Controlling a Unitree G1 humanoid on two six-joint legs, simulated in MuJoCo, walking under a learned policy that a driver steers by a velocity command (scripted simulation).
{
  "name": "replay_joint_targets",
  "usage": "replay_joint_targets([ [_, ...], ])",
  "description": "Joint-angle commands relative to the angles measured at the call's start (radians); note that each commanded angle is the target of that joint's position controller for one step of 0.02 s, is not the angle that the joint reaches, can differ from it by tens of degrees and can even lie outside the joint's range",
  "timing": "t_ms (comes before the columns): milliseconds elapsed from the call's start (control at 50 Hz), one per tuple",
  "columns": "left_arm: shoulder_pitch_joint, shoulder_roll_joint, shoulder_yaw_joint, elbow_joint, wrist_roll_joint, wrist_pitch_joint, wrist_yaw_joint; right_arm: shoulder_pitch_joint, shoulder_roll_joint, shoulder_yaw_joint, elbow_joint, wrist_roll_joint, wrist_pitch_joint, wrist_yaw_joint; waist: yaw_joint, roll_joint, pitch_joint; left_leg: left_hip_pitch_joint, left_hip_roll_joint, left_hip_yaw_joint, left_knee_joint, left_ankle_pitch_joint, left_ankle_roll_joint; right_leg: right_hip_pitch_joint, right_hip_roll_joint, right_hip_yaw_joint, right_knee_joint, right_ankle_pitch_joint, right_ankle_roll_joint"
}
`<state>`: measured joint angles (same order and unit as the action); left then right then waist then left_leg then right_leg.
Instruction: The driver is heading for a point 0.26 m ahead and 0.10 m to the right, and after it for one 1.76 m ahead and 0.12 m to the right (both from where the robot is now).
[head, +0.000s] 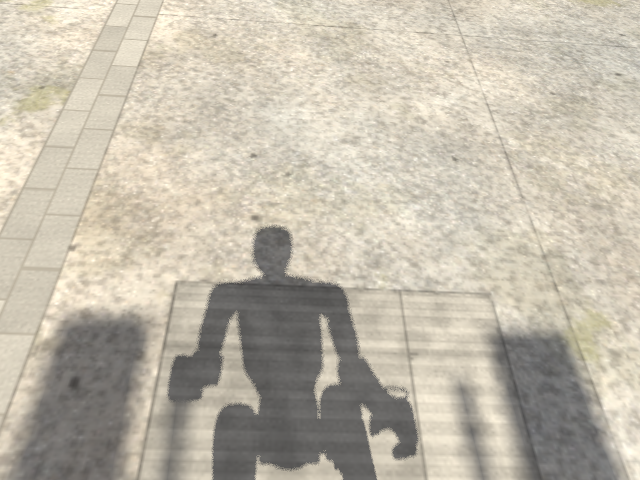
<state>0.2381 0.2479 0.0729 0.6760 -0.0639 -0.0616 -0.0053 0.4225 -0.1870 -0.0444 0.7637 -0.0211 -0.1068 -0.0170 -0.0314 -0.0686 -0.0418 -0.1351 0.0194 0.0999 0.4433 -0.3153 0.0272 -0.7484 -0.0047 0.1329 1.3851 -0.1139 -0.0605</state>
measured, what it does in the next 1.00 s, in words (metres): walks ahead: right foot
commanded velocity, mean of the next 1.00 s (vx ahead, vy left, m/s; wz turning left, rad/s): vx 0.09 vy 0.00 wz -0.15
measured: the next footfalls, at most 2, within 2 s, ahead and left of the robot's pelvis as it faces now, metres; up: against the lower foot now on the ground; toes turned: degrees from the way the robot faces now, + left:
right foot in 0.30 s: +0.30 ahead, -0.16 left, +0.00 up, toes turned -14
left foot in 1.10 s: +0.25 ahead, +0.09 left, +0.00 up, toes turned +2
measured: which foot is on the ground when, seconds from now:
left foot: down 0.00-0.30, up 0.32-1.00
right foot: up 0.00-0.28, down 0.30-1.00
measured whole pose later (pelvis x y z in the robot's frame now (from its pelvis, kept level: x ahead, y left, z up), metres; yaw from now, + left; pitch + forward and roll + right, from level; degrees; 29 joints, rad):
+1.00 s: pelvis +0.23 -0.07 +0.00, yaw -5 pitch +1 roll -1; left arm 0.13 0.23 0.05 0.67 0.01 0.01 0.03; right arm 0.35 -0.23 -0.06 0.80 0.01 0.00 -0.07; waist -0.02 -0.02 -0.02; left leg -0.42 0.12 -0.02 0.94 -0.43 -0.10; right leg -0.26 0.02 -0.18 0.39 -0.16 -0.09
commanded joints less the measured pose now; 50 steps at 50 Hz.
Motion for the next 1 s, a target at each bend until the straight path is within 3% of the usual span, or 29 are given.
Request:
replay_joint_targets([
  [20, -0.091, 0.023, -0.001, -0.065, 0.011, 0.003, -0.008, -0.025, -0.076, -0.002, -0.029, -0.024, -0.031, 0.003, -0.012, 0.176, 0.117, 0.133, 0.229, -0.162, -0.213, 0.237, 0.079, -0.277, -0.05, 0.032, -0.043, 0.089, 0.005],
  [40, -0.141, 0.013, -0.004, -0.09, 0.022, 0.012, -0.017, -0.022, -0.075, 0.001, -0.012, -0.02, -0.026, 0.002, -0.018, 0.159, 0.144, 0.099, 0.234, -0.119, -0.22, 0.347, 0.088, -0.266, -0.051, -0.006, -0.066, 0.091, 0.019],
  [80, -0.173, 0.002, -0.01, -0.106, 0.009, 0.027, -0.025, -0.048, -0.097, 0.001, -0.012, -0.011, -0.006, -0.016, -0.02, 0.175, 0.156, 0.026, 0.188, -0.012, -0.211, 0.481, 0.069, -0.159, -0.074, -0.079, -0.209, 0.115, 0.052],
  [120, -0.254, -0.028, -0.026, -0.153, 0.037, 0.048, -0.036, -0.046, -0.131, -0.005, 0.004, 0.004, 0.022, -0.046, -0.056, 0.201, 0.2, -0.005, 0.191, 0.023, -0.229, 0.634, 0.081, -0.097, -0.092, -0.177, -0.341, 0.096, 0.073],
  [140, -0.276, -0.044, -0.03, -0.167, 0.028, 0.054, -0.045, -0.024, -0.131, -0.003, 0.013, 0.01, 0.035, -0.051, -0.062, 0.194, 0.203, 0.04, 0.204, 0.023, -0.221, 0.659, 0.081, -0.085, -0.102, -0.188, -0.417, 0.078, 0.062],
  [180, -0.263, -0.018, -0.026, -0.184, 0.012, 0.062, -0.07, -0.069, -0.203, -0.025, 0.008, 0.02, 0.051, -0.051, -0.03, 0.208, 0.207, 0.082, 0.218, 0.061, -0.201, 0.787, 0.061, -0.002, -0.104, -0.218, -0.567, 0.062, 0.02],
  [220, -0.221, 0.049, -0.001, -0.186, 0.023, 0.061, -0.082, -0.09, -0.253, -0.04, -0.004, 0.036, 0.056, -0.055, 0.008, 0.209, 0.131, 0.18, 0.243, 0.077, -0.126, 1.017, 0.064, 0.115, -0.044, -0.264, -0.637, 0.026, -0.007],
  [260, -0.045, 0.119, 0.029, -0.156, 0.032, 0.068, -0.081, -0.123, -0.269, -0.049, -0.013, 0.039, 0.069, -0.046, 0.114, 0.21, 0.005, 0.189, 0.253, 0.092, 0.099, 1.041, 0.061, 0.339, 0.007, -0.243, -0.711, -0.04, -0.052],
  [280, 0.076, 0.174, 0.057, -0.124, 0.039, 0.061, -0.061, -0.161, -0.255, -0.046, -0.021, 0.036, 0.073, -0.038, 0.178, 0.156, -0.063, 0.147, 0.201, 0.104, 0.275, 0.968, 0.034, 0.516, 0.046, -0.225, -0.858, 0.059, -0.094],
  [300, 0.145, 0.195, 0.06, -0.097, 0.057, 0.045, -0.033, -0.121, -0.226, -0.038, -0.025, 0.024, 0.064, -0.03, 0.188, 0.053, -0.099, -0.011, 0.122, 0.08, 0.508, 0.549, -0.013, 0.702, -0.04, -0.073, -0.944, 0.264, -0.13],
  [320, 0.047, 0.276, 0.06, -0.119, 0.061, 0.036, -0.009, -0.008, -0.092, -0.003, -0.066, -0.064, 0.046, -0.019, 0.009, -0.266, -0.167, -0.346, -0.028, 0.013, 0.798, -0.416, -0.043, 0.97, -0.22, 0.146, -0.718, 0.898, -0.194],
  [340, 0.011, 0.197, 0.027, -0.185, 0.106, 0.02, -0.014, 0.072, -0.118, 0.012, -0.057, -0.021, 0.037, -0.009, 0.05, -0.271, -0.483, -0.417, -0.092, -0.159, 1.011, -0.386, -0.065, 1.053, -0.414, 0.54, -0.925, 0.668, -0.387],
  [360, -0.039, 0.132, 0.014, -0.201, 0.094, 0.019, -0.025, -0.039, -0.182, -0.005, -0.049, 0.013, 0.049, -0.011, 0.078, -0.08, -0.414, -0.425, -0.045, -0.2, 1.044, -0.269, -0.075, 0.939, -0.375, 0.498, -1.022, 0.44, -0.346],
  [380, -0.098, 0.126, 0.011, -0.172, 0.059, 0.011, -0.024, -0.133, -0.154, 0.007, -0.078, 0.017, 0.055, -0.016, 0.043, -0.037, -0.237, -0.483, 0.005, -0.167, 0.938, -0.152, -0.074, 0.79, -0.306, 0.328, -1.023, 0.318, -0.258],
  [400, -0.12, 0.104, 0.004, -0.179, 0.051, 0.004, -0.021, -0.155, -0.157, 0.006, -0.06, 0.002, 0.069, -0.031, 0.025, 0.036, -0.17, -0.456, 0.042, -0.173, 0.87, -0.09, -0.075, 0.681, -0.258, 0.242, -1.022, 0.345, -0.21],
  [440, -0.12, 0.115, 0.002, -0.159, 0.065, 0.003, -0.019, -0.124, -0.18, -0.006, -0.053, 0.001, 0.09, -0.043, -0.01, 0.025, -0.141, -0.357, 0.055, -0.178, 0.797, -0.06, -0.083, 0.544, -0.219, 0.167, -1.044, 0.405, -0.187],
  [500, -0.106, 0.116, -0.003, -0.157, 0.076, 0.012, -0.005, -0.114, -0.158, -0.018, -0.033, 0.009, 0.088, -0.063, -0.001, 0.007, -0.143, -0.392, 0.064, -0.168, 0.727, -0.024, -0.118, 0.548, -0.208, 0.145, -1.077, 0.402, -0.16],
  [540, -0.114, 0.12, -0.004, -0.162, 0.076, 0.025, 0.008, -0.157, -0.158, -0.026, -0.038, 0.016, 0.101, -0.073, 0.016, -0.003, -0.121, -0.438, 0.075, -0.178, 0.687, 0.04, -0.13, 0.534, -0.189, 0.132, -1.117, 0.173, -0.13],
  [580, -0.142, 0.064, -0.031, -0.163, 0.092, 0.031, 0.018, -0.178, -0.138, -0.028, -0.039, 0.025, 0.109, -0.076, 0.012, -0.006, -0.09, -0.428, 0.096, -0.201, 0.593, 0.133, -0.141, 0.496, -0.168, 0.107, -1.175, -0.091, -0.074],
  [640, -0.142, 0.052, -0.041, -0.133, 0.107, 0.024, 0.021, -0.177, -0.143, -0.035, -0.027, 0.022, 0.108, -0.075, 0.014, -0.065, -0.041, -0.359, 0.095, -0.209, 0.453, 0.169, -0.155, 0.463, -0.153, 0.064, -1.233, -0.217, -0.022],
  [720, -0.14, 0.082, -0.024, -0.095, 0.107, 0.021, 0.02, -0.161, -0.161, -0.05, -0.011, 0.032, 0.106, -0.071, 0.023, -0.072, 0.025, -0.37, 0.085, -0.218, 0.434, 0.085, -0.151, 0.501, -0.203, 0.065, -1.249, -0.263, -0.043],
  [740, -0.134, 0.094, -0.014, -0.089, 0.096, 0.03, 0.022, -0.165, -0.15, -0.05, -0.009, 0.041, 0.104, -0.082, 0.026, -0.07, 0.055, -0.414, 0.092, -0.246, 0.46, 0.061, -0.157, 0.515, -0.236, 0.082, -1.24, -0.231, -0.066],
  [760, -0.103, 0.068, -0.017, -0.083, 0.088, 0.035, 0.023, -0.143, -0.15, -0.051, -0.001, 0.044, 0.1, -0.084, 0.04, -0.045, 0.058, -0.45, 0.096, -0.251, 0.491, 0.024, -0.158, 0.567, -0.256, 0.082, -1.222, -0.208, -0.096],
  [780, -0.102, 0.092, -0.009, -0.077, 0.095, 0.042, 0.023, -0.138, -0.168, -0.06, -0.003, 0.058, 0.098, -0.087, 0.035, -0.031, 0.044, -0.475, 0.095, -0.238, 0.533, -0.02, -0.154, 0.595, -0.267, 0.084, -1.203, -0.188, -0.132],
  [800, -0.111, 0.089, -0.006, -0.083, 0.09, 0.046, 0.025, -0.142, -0.163, -0.061, -0.006, 0.053, 0.101, -0.086, 0.039, -0.009, 0.042, -0.489, 0.095, -0.226, 0.562, -0.057, -0.155, 0.61, -0.278, 0.083, -1.197, -0.174, -0.165],
  [840, -0.132, 0.092, -0.004, -0.089, 0.093, 0.051, 0.027, -0.122, -0.141, -0.051, -0.004, 0.043, 0.108, -0.076, 0.044, 0.008, 0.006, -0.503, 0.115, -0.21, 0.646, -0.091, -0.16, 0.643, -0.314, 0.081, -1.186, -0.147, -0.23],
  [860, -0.14, 0.095, -0.001, -0.091, 0.094, 0.049, 0.035, -0.127, -0.137, -0.048, -0.014, 0.039, 0.103, -0.075, 0.039, 0.023, -0.004, -0.501, 0.117, -0.207, 0.673, -0.112, -0.153, 0.639, -0.321, 0.083, -1.172, -0.123, -0.235],
  [900, -0.13, 0.088, 0.0, -0.092, 0.069, 0.052, 0.04, -0.1, -0.109, -0.033, -0.014, 0.037, 0.092, -0.068, 0.05, 0.018, -0.019, -0.508, 0.119, -0.179, 0.638, -0.106, -0.146, 0.68, -0.307, 0.048, -1.164, -0.104, -0.232],
  [1000, -0.102, 0.118, 0.015, -0.068, 0.077, 0.055, 0.043, -0.112, -0.087, -0.009, -0.042, 0.036, 0.088, -0.034, 0.048, 0.009, -0.039, -0.338, 0.081, -0.089, 0.412, -0.121, -0.108, 0.649, -0.282, -0.057, -1.122, -0.022, -0.228],
])
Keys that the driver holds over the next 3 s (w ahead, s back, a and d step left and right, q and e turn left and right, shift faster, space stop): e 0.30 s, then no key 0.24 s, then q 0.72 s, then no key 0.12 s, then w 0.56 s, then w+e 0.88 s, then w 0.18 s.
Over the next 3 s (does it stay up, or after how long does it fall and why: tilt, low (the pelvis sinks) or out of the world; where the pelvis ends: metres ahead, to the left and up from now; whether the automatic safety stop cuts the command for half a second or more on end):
stays up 1.03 -0.01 0.00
